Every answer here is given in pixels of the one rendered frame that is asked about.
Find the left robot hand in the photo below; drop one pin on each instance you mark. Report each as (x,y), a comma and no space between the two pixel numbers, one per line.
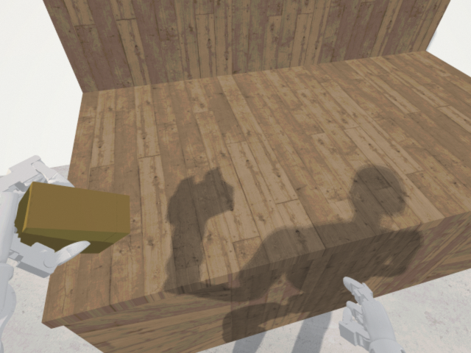
(36,259)

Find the sponge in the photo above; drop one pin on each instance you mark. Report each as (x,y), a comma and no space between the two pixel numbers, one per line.
(57,216)

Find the robot left forearm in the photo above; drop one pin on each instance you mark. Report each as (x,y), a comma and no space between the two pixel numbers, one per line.
(7,298)

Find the right robot hand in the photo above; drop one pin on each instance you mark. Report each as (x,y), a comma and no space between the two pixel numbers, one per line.
(373,321)

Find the table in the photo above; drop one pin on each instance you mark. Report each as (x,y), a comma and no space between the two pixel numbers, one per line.
(270,148)

